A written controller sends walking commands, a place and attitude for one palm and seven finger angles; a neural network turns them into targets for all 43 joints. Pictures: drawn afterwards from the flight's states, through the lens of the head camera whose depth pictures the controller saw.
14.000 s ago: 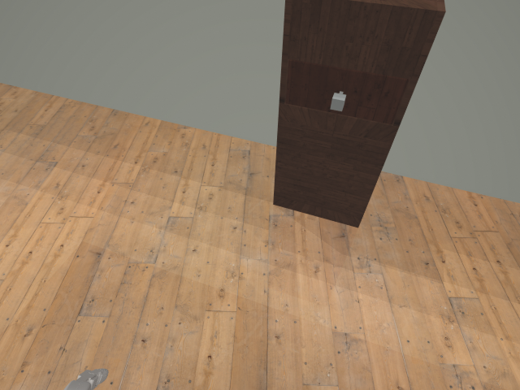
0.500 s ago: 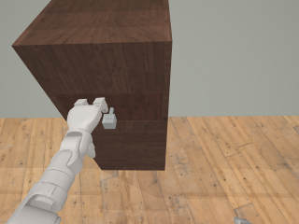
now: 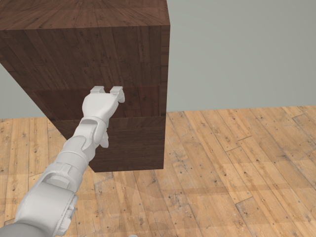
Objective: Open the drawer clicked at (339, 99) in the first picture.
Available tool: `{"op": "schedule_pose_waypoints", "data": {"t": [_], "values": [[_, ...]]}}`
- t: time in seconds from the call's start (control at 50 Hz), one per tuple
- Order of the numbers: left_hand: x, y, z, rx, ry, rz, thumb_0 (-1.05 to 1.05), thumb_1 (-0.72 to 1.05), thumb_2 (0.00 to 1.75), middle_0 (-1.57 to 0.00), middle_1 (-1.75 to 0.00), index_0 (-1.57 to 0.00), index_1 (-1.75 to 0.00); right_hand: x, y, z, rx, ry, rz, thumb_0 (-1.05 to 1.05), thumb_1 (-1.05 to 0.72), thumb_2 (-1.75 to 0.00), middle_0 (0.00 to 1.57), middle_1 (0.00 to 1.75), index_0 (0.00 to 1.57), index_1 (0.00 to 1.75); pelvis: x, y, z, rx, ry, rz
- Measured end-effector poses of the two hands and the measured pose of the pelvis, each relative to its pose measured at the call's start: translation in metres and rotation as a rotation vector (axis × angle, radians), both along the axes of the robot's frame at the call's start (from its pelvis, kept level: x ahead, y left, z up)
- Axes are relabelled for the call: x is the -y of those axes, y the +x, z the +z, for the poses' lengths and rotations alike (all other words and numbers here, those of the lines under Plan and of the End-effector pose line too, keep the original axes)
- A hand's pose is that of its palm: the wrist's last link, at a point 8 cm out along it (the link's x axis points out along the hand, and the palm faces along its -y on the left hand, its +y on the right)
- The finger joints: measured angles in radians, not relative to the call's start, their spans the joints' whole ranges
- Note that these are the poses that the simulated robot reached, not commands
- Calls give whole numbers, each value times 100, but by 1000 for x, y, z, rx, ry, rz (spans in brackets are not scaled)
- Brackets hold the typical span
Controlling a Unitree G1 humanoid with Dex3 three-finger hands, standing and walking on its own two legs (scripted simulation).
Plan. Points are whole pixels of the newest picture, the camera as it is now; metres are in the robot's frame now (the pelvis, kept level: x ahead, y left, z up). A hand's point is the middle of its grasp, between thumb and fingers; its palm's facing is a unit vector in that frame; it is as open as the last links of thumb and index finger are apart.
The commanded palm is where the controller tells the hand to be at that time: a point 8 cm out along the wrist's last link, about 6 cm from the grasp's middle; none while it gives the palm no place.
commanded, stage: move the hooked fingers above the handle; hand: left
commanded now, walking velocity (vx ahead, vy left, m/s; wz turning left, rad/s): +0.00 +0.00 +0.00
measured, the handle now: (101, 114) +0.50 +0.18 -0.06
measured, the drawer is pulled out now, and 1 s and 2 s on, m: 0.00 0.00 0.00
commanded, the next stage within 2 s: none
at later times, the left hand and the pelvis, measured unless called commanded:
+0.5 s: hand (91, 120) +0.44 +0.19 +0.00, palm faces -0.20 -0.02 -0.98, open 13.8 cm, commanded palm +0.44 +0.17 +0.06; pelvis -0.01 +0.01 +0.00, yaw +0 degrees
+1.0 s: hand (107, 105) +0.46 +0.13 +0.04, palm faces -0.08 -0.04 -1.00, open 13.3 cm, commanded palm +0.44 +0.19 +0.06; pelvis -0.02 +0.02 +0.00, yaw -3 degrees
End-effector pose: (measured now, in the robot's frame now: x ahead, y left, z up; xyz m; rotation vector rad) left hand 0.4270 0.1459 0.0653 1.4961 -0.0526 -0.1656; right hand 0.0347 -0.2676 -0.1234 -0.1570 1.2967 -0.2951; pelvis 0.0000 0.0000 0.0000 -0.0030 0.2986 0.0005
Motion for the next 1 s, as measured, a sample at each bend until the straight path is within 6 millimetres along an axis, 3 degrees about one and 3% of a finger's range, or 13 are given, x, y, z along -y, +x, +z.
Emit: {"op": "schedule_pose_waypoints", "data": {"t": [0.08, 0.2, 0.26, 0.34, 0.42, 0.48, 0.54, 0.62, 0.7, 0.78, 0.9, 1.0], "values": [[9, 15, 3, 121, -21, 13, 0, -49, 30, -35, -122, -32, -120, -1, -17, -8, -16, -2, -28, 1, -91, -90, 20, 29, 20, 30, -3, -4, -9, -37, -1, -18], [11, 15, 3, 168, 53, 118, 0, -49, 31, -41, -128, -33, -123, -15, -35, -15, -45, 50, -67, 1, -91, -90, 20, 29, 20, 30, -5, -10, -8, -37, 4, -46], [-1, 15, 5, 109, 83, 219, 0, -49, 31, -39, -126, -34, -125, -22, -38, -11, -40, 70, -90, 1, -91, -90, 20, 29, 20, 30, -5, -13, -3, -17, 5, -53], [-34, 16, 9, -9, 83, 343, 0, -49, 30, -36, -123, -34, -124, -24, -40, -1, -18, 58, -104, 1, -91, -90, 20, 30, 21, 30, -3, -15, 4, 6, 3, -48], [-55, 13, 9, -90, 108, 287, 0, -49, 31, -34, -122, -33, -123, -16, -40, 9, -8, 6, -72, 1, -91, -90, 20, 30, 21, 30, -3, -15, 5, 10, -7, -25], [-48, 5, -1, -124, 78, 153, 0, -49, 31, -33, -121, -32, -122, -8, -40, 11, -23, -34, -33, 1, -91, -90, 20, 30, 21, 30, -7, -15, 3, 4, -15, -7], [-29, -4, -15, -117, 14, 14, 0, -49, 31, -32, -120, -32, -121, -2, -37, 8, -33, -63, -8, 1, -91, -90, 20, 30, 21, 30, -12, -14, -4, -12, -22, 3], [-5, -4, -18, 39, -50, -99, 0, -49, 30, -32, -120, -32, -121, -2, -29, -2, -21, -76, 8, 1, -91, -90, 20, 29, 21, 30, -18, -14, -16, -49, -27, 2], [-9, 13, -9, 226, -60, -18, 0, -49, 30, -37, -124, -32, -121, -12, -23, -16, -8, -47, 3, 1, -91, -90, 20, 29, 20, 30, -22, -17, -26, -75, -27, -10], [1, 15, -5, 272, 19, 66, 0, -49, 30, -47, -132, -34, -124, -32, -19, -26, -16, 32, -2, 1, -91, -90, 20, 29, 20, 30, -25, -20, -23, -74, -26, -20], [13, 20, 17, 119, 78, 201, 0, -49, 30, -40, -127, -41, -132, -57, -20, -15, 17, 101, -70, 1, -91, -90, 20, 29, 21, 30, -24, -22, -5, -15, -13, -47], [11, 21, 26, -17, 41, 203, 0, -49, 30, -35, -123, -40, -128, -54, -31, 4, 48, 56, -98, 1, -91, -90, 20, 30, 21, 30, -19, -25, 5, 28, -10, -55]]}}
